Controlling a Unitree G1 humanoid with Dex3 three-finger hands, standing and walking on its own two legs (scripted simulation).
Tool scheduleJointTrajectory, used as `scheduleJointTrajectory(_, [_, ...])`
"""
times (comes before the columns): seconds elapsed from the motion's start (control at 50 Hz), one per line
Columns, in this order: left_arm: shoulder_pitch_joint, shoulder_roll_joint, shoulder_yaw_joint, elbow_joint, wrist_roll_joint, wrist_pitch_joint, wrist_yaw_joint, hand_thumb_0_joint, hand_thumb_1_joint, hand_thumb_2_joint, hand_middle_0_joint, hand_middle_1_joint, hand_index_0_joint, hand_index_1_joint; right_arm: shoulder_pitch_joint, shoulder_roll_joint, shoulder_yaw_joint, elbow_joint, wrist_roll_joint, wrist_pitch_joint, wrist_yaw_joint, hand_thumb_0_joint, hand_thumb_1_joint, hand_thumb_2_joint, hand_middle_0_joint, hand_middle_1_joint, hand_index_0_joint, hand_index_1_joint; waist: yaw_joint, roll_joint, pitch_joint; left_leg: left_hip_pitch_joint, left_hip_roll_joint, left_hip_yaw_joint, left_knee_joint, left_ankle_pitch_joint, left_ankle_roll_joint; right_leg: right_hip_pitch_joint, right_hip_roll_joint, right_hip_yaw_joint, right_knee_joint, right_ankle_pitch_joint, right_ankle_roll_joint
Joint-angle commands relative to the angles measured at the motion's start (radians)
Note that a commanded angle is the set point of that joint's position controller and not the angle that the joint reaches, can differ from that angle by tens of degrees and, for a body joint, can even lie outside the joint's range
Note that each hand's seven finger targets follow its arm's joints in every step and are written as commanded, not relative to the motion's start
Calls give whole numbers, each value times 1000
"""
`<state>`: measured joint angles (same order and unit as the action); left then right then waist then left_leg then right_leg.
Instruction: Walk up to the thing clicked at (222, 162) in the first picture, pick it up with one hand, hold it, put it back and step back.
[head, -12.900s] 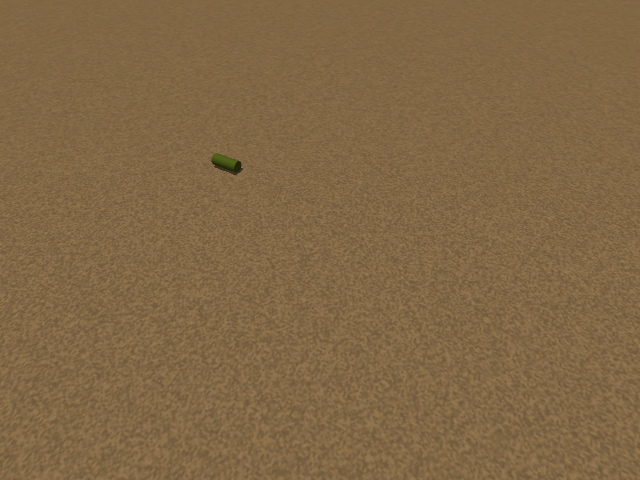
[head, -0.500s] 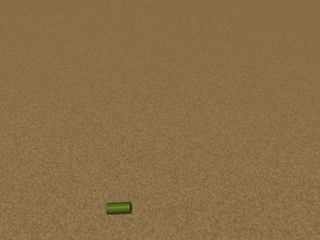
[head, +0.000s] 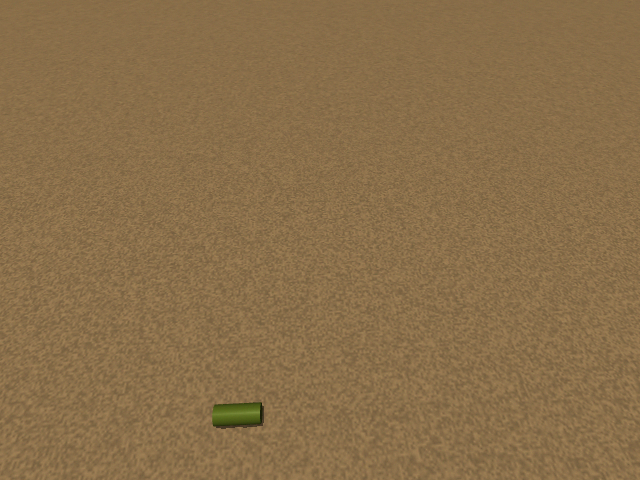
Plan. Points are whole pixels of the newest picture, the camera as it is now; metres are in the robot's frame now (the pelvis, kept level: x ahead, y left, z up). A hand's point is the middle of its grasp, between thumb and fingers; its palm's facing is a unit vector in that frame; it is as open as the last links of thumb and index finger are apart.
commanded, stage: stand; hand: left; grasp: from above
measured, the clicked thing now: (237, 414) +0.43 +0.25 -0.75
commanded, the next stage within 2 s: rise first in 0.10 s
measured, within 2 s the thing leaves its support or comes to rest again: neither
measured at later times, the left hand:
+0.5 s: hand out of the picture +0.15 +0.26 -0.17, palm faces -0.04 -0.93 -0.37, open 10.1 cm
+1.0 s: hand out of the picture +0.12 +0.27 -0.23, palm faces -0.17 -0.86 -0.48, open 14.2 cm
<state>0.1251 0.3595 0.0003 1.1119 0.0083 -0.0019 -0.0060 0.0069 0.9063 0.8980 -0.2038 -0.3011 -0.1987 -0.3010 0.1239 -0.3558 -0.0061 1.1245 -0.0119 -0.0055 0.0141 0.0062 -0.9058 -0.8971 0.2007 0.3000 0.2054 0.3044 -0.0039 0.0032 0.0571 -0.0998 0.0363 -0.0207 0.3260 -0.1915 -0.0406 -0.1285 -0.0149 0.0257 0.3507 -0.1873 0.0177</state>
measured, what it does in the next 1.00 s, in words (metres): lowers itself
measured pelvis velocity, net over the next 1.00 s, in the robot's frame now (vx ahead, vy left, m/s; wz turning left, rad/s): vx -0.01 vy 0.02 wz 0.01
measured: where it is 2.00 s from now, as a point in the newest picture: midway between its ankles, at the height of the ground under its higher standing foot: outside the picture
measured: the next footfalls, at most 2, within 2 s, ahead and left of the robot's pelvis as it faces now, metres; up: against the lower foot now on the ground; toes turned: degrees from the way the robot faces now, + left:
none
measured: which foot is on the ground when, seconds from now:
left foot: down 0.00-1.00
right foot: down 0.00-1.00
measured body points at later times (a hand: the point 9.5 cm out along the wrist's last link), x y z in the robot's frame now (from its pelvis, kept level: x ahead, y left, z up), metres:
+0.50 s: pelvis -0.01 +0.00 -0.02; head +0.04 +0.01 +0.42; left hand +0.15 +0.31 -0.14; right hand +0.10 -0.26 -0.14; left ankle -0.01 +0.15 -0.75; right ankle +0.00 -0.13 -0.75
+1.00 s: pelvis -0.01 +0.02 -0.10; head +0.08 +0.04 +0.34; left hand +0.13 +0.32 -0.20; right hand +0.17 -0.23 -0.18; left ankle -0.01 +0.15 -0.75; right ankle +0.00 -0.13 -0.75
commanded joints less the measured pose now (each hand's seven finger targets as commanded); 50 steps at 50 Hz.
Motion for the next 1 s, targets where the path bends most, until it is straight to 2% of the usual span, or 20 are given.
scheduleJointTrajectory(0.0, [-31, 219, 39, -60, 1, -27, 14, 0, 900, 900, -200, -300, -200, -301, -32, -215, -42, -62, 4, -17, -17, 0, -900, -900, 200, 300, 200, 300, 4, -3, -73, 13, 90, -59, -45, 137, 52, 9, -104, 68, -54, 157, -37])
scheduleJointTrajectory(0.16, [-36, 218, 40, -61, 0, -28, 16, 0, 900, 900, -200, -300, -200, -301, -31, -211, -42, -66, 3, -16, -20, 0, -900, -900, 200, 300, 200, 300, 2, -1, -83, 21, 92, -53, -34, 168, 48, 22, -107, 65, -46, 187, -39])
scheduleJointTrajectory(0.18, [-30, 216, 39, -61, 0, -27, 16, 0, 820, 941, -157, -380, -156, -381, -30, -212, -41, -65, 4, -15, -20, 0, -923, -909, 198, 300, 198, 300, 3, -6, -72, 15, 91, -54, -34, 157, 50, 15, -105, 67, -52, 182, -38])
scheduleJointTrajectory(0.2, [-381, 16, 34, -412, -42, -116, 27, 0, 740, 947, -237, -460, -209, -461, -30, -32, 6, -333, 69, -69, -38, 0, -1001, -925, 199, 300, 200, 300, -108, 17, -22, -140, -51, 73, 47, -1, 47, -193, 4, -26, 1, 66, -13])
scheduleJointTrajectory(0.22, [-455, 93, 64, -311, -38, -106, 33, 0, 660, 957, -224, -540, -188, -541, 16, -64, 0, -284, 71, -72, -47, 0, -945, -911, 198, 300, 199, 300, -74, -20, -51, -134, -53, 73, 56, -26, 53, -139, 2, -34, -1, 12, -7])
scheduleJointTrajectory(0.24, [-270, 211, 137, -149, -7, -69, 36, 0, 580, 926, -208, -620, -191, -621, 48, -103, -26, -286, 72, -64, -58, 0, -932, -909, 198, 300, 199, 300, -39, -34, -36, -154, -45, 68, 59, -32, 48, -141, 15, -49, 7, -25, -16])
scheduleJointTrajectory(0.28, [-314, 236, 159, -84, 42, -47, 3, 0, 420, 914, -162, -769, -162, -769, 65, -99, -48, -324, 57, -63, -56, 0, -895, -898, 199, 300, 199, 300, -32, -53, -93, -216, -51, 62, 142, -16, 54, -187, 13, -48, 76, -13, -20])
scheduleJointTrajectory(0.3, [-287, 242, 177, -85, 79, -52, -9, 0, 340, 890, -165, -821, -175, -810, 68, -93, -66, -349, 39, -69, -56, 0, -887, -895, 199, 300, 200, 300, -16, -62, -170, -230, -53, 61, 178, 15, 53, -166, 5, -43, 116, 29, -17])
scheduleJointTrajectory(0.32, [-186, 222, 191, -42, 109, -40, -19, 0, 260, 890, -131, -901, -154, -884, 100, -89, -76, -356, 31, -72, -53, 0, -885, -894, 200, 300, 200, 300, 2, -36, -217, -257, -60, 59, 211, 44, 48, -168, 5, -44, 158, 57, -21])
scheduleJointTrajectory(0.34, [-124, 219, 206, -68, 127, -32, -23, 0, 180, 877, -136, -938, -162, -911, 107, -81, -82, -385, 29, -76, -48, 0, -883, -893, 200, 300, 200, 300, 31, 4, -259, -276, -65, 58, 235, 79, 42, -157, 5, -43, 189, 81, -26])
scheduleJointTrajectory(0.38, [-104, 214, 217, -154, 146, -7, -15, 0, 20, 913, -88, -1010, -118, -979, 98, -76, -86, -443, 31, -81, -42, 0, -885, -893, 200, 300, 200, 300, 43, 43, -275, -275, -66, 58, 238, 80, 35, -168, 14, -47, 204, 67, -29])
scheduleJointTrajectory(0.4, [-82, 175, 195, -174, 151, 18, -10, 0, -60, 909, -88, -1022, -117, -992, 97, -72, -87, -460, 34, -82, -40, 0, -877, -891, 200, 300, 200, 300, 32, 59, -270, -276, -66, 54, 238, 80, 32, -186, 18, -50, 204, 64, -30])
scheduleJointTrajectory(0.44, [-91, 159, 195, -240, 163, 72, -1, 0, -220, 958, -65, -1038, -82, -1021, 86, -70, -90, -509, 41, -81, -34, 0, -872, -890, 200, 300, 200, 300, 14, 26, -281, -286, -59, 44, 255, 72, 35, -205, 23, -57, 217, 49, -28])
scheduleJointTrajectory(0.46, [-79, 150, 191, -235, 167, 95, 3, 0, -300, 971, -57, -1053, -71, -1039, 74, -64, -87, -521, 40, -80, -31, 0, -882, -894, 200, 300, 200, 300, 11, 5, -233, -325, -54, 39, 266, 40, 34, -256, 29, -62, 227, 9, -27])
scheduleJointTrajectory(0.52, [-114, 129, 182, -334, 177, 124, 9, 0, -478, 981, -60, -1080, -65, -1074, 83, -59, -91, -556, 36, -97, -24, 0, -876, -894, 201, 300, 200, 300, -6, 9, -251, -382, -42, 32, 344, 3, 32, -340, 31, -66, 308, -31, -26])
scheduleJointTrajectory(0.62, [-67, 142, 199, -521, 209, 122, 15, 0, -566, 1004, -71, -1065, -63, -1072, 96, -42, -97, -615, 31, -127, -24, 0, -894, -900, 200, 300, 200, 300, -8, 33, -335, -466, -40, 27, 470, -13, 34, -437, 23, -58, 432, -45, -23])
scheduleJointTrajectory(0.78, [85, 126, 190, -730, 259, 182, 27, 0, -597, 1012, -72, -1050, -59, -1063, 95, -28, -93, -670, 28, -150, -33, 0, -903, -901, 200, 300, 200, 300, -18, 61, -380, -561, -25, 9, 585, -19, 36, -552, 22, -55, 548, -55, -28])
scheduleJointTrajectory(0.86, [166, 110, 181, -805, 270, 215, 29, 0, -604, 982, -88, -1059, -85, -1061, 98, -31, -93, -691, 22, -164, -33, 0, -951, -914, 200, 300, 200, 300, -21, 81, -416, -588, -12, -11, 636, 47, 32, -601, 23, -65, 622, -28, -31])
scheduleJointTrajectory(0.94, [175, 106, 172, -871, 279, 231, 37, 0, -573, 963, -86, -1053, -88, -1049, 82, -27, -89, -714, 20, -177, -34, 0, -942, -911, 200, 300, 200, 300, -30, 79, -406, -644, -12, -19, 671, -9, 31, -665, 27, -67, 661, -72, -31])
scheduleJointTrajectory(0.98, [214, 108, 178, -899, 282, 237, 38, 0, -582, 952, -92, -1061, -96, -1055, 83, -24, -90, -727, 20, -181, -35, 0, -950, -913, 200, 300, 200, 300, -21, 89, -425, -664, -14, -22, 694, -19, 31, -690, 24, -68, 682, -82, -31])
